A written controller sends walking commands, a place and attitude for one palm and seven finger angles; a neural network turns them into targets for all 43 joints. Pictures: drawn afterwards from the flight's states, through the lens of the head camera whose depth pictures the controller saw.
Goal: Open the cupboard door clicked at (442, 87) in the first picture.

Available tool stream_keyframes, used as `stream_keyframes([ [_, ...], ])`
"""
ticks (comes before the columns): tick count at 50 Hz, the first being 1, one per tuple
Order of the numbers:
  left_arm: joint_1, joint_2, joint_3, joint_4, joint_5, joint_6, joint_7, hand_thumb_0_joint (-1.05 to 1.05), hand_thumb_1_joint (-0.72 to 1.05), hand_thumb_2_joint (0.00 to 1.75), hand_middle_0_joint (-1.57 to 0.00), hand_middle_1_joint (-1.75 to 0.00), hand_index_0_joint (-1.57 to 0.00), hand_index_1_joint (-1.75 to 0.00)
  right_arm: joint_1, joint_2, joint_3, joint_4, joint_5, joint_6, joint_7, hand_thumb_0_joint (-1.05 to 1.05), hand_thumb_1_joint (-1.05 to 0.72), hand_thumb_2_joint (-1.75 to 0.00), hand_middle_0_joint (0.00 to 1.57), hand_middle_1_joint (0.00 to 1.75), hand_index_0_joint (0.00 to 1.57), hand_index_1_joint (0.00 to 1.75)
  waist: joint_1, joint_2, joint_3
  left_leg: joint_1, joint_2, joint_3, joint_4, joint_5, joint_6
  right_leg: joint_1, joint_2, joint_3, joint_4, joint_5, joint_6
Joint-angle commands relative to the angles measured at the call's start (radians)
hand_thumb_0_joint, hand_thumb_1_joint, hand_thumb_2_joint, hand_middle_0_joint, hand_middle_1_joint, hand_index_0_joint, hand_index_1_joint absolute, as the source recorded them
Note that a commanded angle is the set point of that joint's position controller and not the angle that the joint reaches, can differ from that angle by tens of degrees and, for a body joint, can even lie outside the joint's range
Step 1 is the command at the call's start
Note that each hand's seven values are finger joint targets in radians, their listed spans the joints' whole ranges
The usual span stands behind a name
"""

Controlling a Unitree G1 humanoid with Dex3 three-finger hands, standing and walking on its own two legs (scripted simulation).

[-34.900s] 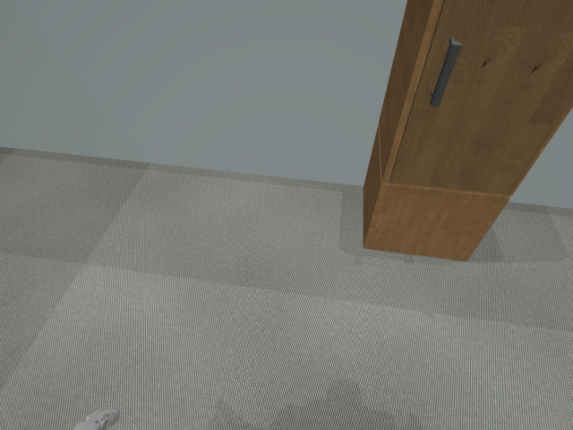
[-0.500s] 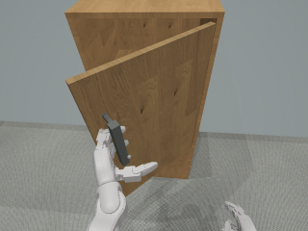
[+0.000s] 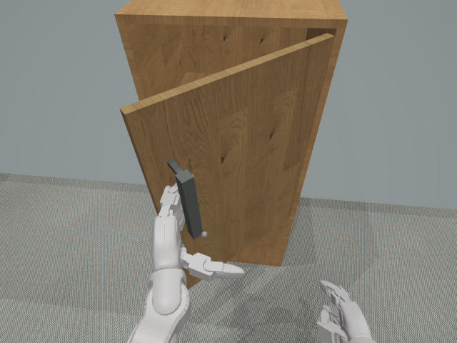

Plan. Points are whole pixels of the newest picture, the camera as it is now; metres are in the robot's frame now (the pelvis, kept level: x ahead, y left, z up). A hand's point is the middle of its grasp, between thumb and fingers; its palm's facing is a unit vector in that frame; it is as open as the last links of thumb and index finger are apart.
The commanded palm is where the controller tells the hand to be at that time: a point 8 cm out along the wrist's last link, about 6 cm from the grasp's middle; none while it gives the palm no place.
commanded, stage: slide the hand sideways off the handle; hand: left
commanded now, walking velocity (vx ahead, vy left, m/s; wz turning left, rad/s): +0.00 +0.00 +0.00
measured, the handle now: (184, 200) +0.33 +0.10 +0.10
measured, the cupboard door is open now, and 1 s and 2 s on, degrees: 43 46 46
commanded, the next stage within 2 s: draw the hand back to the body in 1.12 s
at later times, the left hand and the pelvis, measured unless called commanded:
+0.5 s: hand (192, 257) +0.23 +0.08 +0.09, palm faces -0.12 -0.99 -0.01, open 16.2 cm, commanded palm +0.20 +0.14 +0.09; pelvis +0.01 +0.01 +0.00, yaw -2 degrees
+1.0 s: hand (154, 284) +0.19 +0.12 +0.08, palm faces -0.04 -1.00 -0.04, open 16.2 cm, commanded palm +0.16 +0.18 +0.09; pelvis +0.02 +0.00 -0.02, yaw -1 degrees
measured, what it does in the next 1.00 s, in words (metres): stands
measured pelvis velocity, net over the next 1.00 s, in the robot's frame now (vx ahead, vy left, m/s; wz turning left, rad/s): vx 0.02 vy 0.00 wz -0.01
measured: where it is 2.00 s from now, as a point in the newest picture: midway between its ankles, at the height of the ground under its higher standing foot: outside the picture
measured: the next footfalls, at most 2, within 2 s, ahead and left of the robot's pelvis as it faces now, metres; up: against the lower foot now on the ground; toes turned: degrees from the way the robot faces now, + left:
none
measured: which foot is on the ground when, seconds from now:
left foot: down 0.00-1.00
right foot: down 0.00-1.00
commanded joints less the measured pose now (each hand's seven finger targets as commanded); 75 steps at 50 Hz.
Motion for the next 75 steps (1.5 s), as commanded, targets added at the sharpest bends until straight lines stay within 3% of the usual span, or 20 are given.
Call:
stream_keyframes([
  [1,-0.25,0.07,-0.091,-0.304,-0.02,-0.171,-0.346,0.0,-0.5,0.3,-0.15,-0.3,-0.15,-0.3,-0.056,-0.113,-0.029,-0.19,0.019,-0.065,-0.023,0.0,-0.9,-0.9,0.2,0.3,0.2,0.3,-0.044,-0.03,-0.212,0.094,-0.01,0.004,-0.097,0.181,0.038,0.071,-0.031,0.076,-0.134,0.263,0.015],
  [2,-0.243,0.067,-0.09,-0.286,-0.059,-0.178,-0.41,0.0,-0.5,0.3,-0.15,-0.3,-0.15,-0.3,-0.051,-0.116,-0.025,-0.194,0.026,-0.074,-0.027,0.0,-0.9,-0.9,0.2,0.3,0.2,0.3,-0.058,-0.051,-0.184,0.09,-0.008,-0.001,-0.099,0.161,0.039,0.059,-0.028,0.073,-0.141,0.239,0.017],
  [3,-0.248,0.067,-0.07,-0.298,-0.102,-0.179,-0.445,0.0,-0.5,0.3,-0.15,-0.3,-0.15,-0.3,-0.061,-0.115,-0.019,-0.211,0.032,-0.085,-0.032,0.0,-0.9,-0.9,0.2,0.3,0.2,0.3,-0.05,-0.046,-0.171,0.071,-0.008,-0.005,-0.106,0.122,0.036,0.052,-0.025,0.073,-0.151,0.181,0.018],
  [5,-0.222,0.05,-0.024,-0.278,-0.173,-0.164,-0.458,0.0,-0.5,0.3,-0.15,-0.3,-0.15,-0.3,-0.082,-0.115,-0.013,-0.223,0.046,-0.107,-0.039,0.0,-0.9,-0.9,0.2,0.3,0.2,0.3,-0.036,-0.072,-0.137,0.054,-0.005,-0.015,-0.123,0.063,0.027,0.046,-0.019,0.064,-0.179,0.073,0.017],
  [7,-0.147,0.036,0.02,-0.281,-0.207,-0.15,-0.428,0.0,-0.5,0.3,-0.15,-0.3,-0.15,-0.3,-0.088,-0.116,-0.014,-0.23,0.05,-0.125,-0.039,0.0,-0.9,-0.9,0.2,0.3,0.2,0.3,-0.016,-0.079,-0.125,0.047,-0.001,-0.018,-0.14,0.028,0.018,0.033,-0.015,0.048,-0.185,0.013,0.02],
  [10,-0.09,0.053,0.056,-0.286,-0.188,-0.137,-0.36,0.0,-0.5,0.3,-0.15,-0.3,-0.15,-0.3,-0.08,-0.121,-0.016,-0.236,0.047,-0.14,-0.028,0.0,-0.9,-0.9,0.2,0.3,0.2,0.3,0.001,-0.104,-0.113,0.028,0.003,-0.025,-0.157,0.014,0.015,0.031,-0.012,0.031,-0.17,-0.008,0.021],
  [12,-0.071,0.074,0.064,-0.316,-0.142,-0.139,-0.326,0.0,-0.5,0.3,-0.15,-0.3,-0.15,-0.3,-0.064,-0.122,-0.021,-0.241,0.039,-0.14,-0.02,0.0,-0.9,-0.9,0.2,0.3,0.2,0.3,-0.003,-0.083,-0.13,0.035,0.005,-0.015,-0.147,0.04,0.017,0.018,-0.013,0.034,-0.151,0.023,0.02],
  [15,0.004,0.106,0.075,-0.331,-0.098,-0.144,-0.308,0.0,-0.5,0.3,-0.15,-0.3,-0.15,-0.3,-0.046,-0.126,-0.027,-0.251,0.034,-0.135,-0.008,0.0,-0.9,-0.9,0.2,0.3,0.2,0.3,0.005,-0.073,-0.133,0.024,0.009,-0.01,-0.139,0.067,0.018,0.021,-0.012,0.037,-0.134,0.052,0.016],
  [18,0.047,0.108,0.07,-0.376,-0.094,-0.148,-0.313,0.0,-0.5,0.3,-0.15,-0.3,-0.15,-0.3,-0.04,-0.121,-0.026,-0.267,0.035,-0.131,-0.003,0.0,-0.9,-0.9,0.2,0.3,0.2,0.3,0.001,-0.063,-0.124,0.015,0.01,0.001,-0.127,0.075,0.018,0.018,-0.01,0.042,-0.127,0.071,0.016],
  [25,0.198,0.151,0.139,-0.434,-0.142,-0.145,-0.354,0.0,-0.5,0.3,-0.15,-0.3,-0.15,-0.3,-0.023,-0.125,-0.026,-0.281,0.039,-0.134,-0.013,0.0,-0.9,-0.9,0.2,0.3,0.2,0.3,0.005,-0.089,-0.122,-0.014,0.007,0.009,-0.099,0.108,0.021,0.042,-0.003,0.051,-0.125,0.132,0.022],
  [32,0.321,0.16,0.15,-0.525,-0.167,-0.174,-0.396,0.0,-0.5,0.3,-0.15,-0.3,-0.15,-0.3,0.005,-0.127,-0.032,-0.298,0.042,-0.15,-0.013,0.0,-0.9,-0.9,0.2,0.3,0.2,0.3,0.0,-0.032,-0.152,-0.015,0.003,0.012,-0.062,0.174,0.018,0.03,0.0,0.043,-0.076,0.23,0.025],
  [38,0.436,0.201,0.199,-0.555,-0.19,-0.201,-0.44,0.0,-0.5,0.3,-0.15,-0.3,-0.15,-0.3,0.024,-0.133,-0.041,-0.309,0.044,-0.164,-0.018,0.0,-0.9,-0.9,0.2,0.3,0.2,0.3,-0.001,-0.088,-0.156,-0.06,-0.002,0.013,-0.024,0.181,0.02,0.035,-0.004,0.059,-0.061,0.276,0.037],
  [46,0.542,0.249,0.278,-0.595,-0.243,-0.237,-0.513,0.0,-0.5,0.3,-0.15,-0.3,-0.15,-0.3,0.028,-0.13,-0.053,-0.31,0.054,-0.176,-0.028,0.0,-0.9,-0.9,0.2,0.3,0.2,0.3,0.0,-0.058,-0.165,-0.101,-0.009,0.009,0.023,0.194,0.017,0.034,-0.015,0.086,-0.04,0.341,0.05],
  [55,0.507,0.291,0.324,-0.574,-0.301,-0.268,-0.596,0.0,-0.5,0.3,-0.15,-0.3,-0.15,-0.3,0.023,-0.147,-0.058,-0.305,0.06,-0.198,-0.051,0.0,-0.9,-0.9,0.2,0.3,0.2,0.3,-0.02,-0.091,-0.121,-0.161,-0.006,-0.003,0.063,0.092,0.018,-0.038,-0.018,0.114,-0.071,0.135,0.054],
  [58,0.492,0.278,0.319,-0.579,-0.315,-0.273,-0.603,0.0,-0.5,0.3,-0.15,-0.3,-0.15,-0.3,0.017,-0.149,-0.057,-0.308,0.064,-0.21,-0.054,0.0,-0.9,-0.9,0.2,0.3,0.2,0.3,-0.014,-0.059,-0.134,-0.159,-0.007,-0.003,0.063,0.072,0.017,-0.054,-0.018,0.109,-0.071,0.076,0.049],
  [61,0.471,0.294,0.326,-0.559,-0.311,-0.26,-0.594,0.0,-0.5,0.3,-0.15,-0.3,-0.15,-0.3,0.015,-0.151,-0.056,-0.305,0.067,-0.215,-0.058,0.0,-0.9,-0.9,0.2,0.3,0.2,0.3,-0.016,-0.071,-0.122,-0.166,-0.003,-0.005,0.062,0.05,0.019,-0.073,-0.014,0.105,-0.077,0.014,0.046],
  [65,0.453,0.368,0.409,-0.594,-0.304,-0.235,-0.567,0.0,-0.5,0.3,-0.15,-0.3,-0.15,-0.3,0.004,-0.15,-0.056,-0.302,0.071,-0.214,-0.066,0.0,-0.9,-0.9,0.2,0.3,0.2,0.3,0.01,-0.038,-0.149,-0.152,0.001,-0.008,0.044,0.047,0.02,-0.042,-0.012,0.108,-0.085,-0.031,0.035],
  [70,0.478,0.342,0.416,-0.613,-0.335,-0.184,-0.572,0.0,-0.5,0.3,-0.15,-0.3,-0.15,-0.3,-0.009,-0.148,-0.044,-0.297,0.083,-0.223,-0.07,0.0,-0.9,-0.9,0.2,0.3,0.2,0.3,0.017,0.009,-0.13,-0.11,0.006,-0.018,-0.006,0.063,0.018,-0.029,0.003,0.057,-0.082,0.017,0.03],
  [72,0.462,0.319,0.378,-0.63,-0.341,-0.16,-0.583,0.0,-0.5,0.3,-0.15,-0.3,-0.15,-0.3,-0.007,-0.153,-0.039,-0.3,0.088,-0.233,-0.07,0.0,-0.9,-0.9,0.2,0.3,0.2,0.3,0.004,0.009,-0.099,-0.095,0.01,-0.024,-0.029,0.049,0.018,-0.049,0.008,0.038,-0.087,0.014,0.035],
  [75,0.454,0.353,0.413,-0.615,-0.341,-0.12,-0.589,0.0,-0.5,0.3,-0.15,-0.3,-0.15,-0.3,-0.01,-0.16,-0.037,-0.286,0.087,-0.241,-0.076,0.0,-0.9,-0.9,0.2,0.3,0.2,0.3,0.007,-0.011,-0.077,-0.084,0.016,-0.035,-0.051,0.049,0.021,-0.037,0.011,0.026,-0.1,0.015,0.033],
])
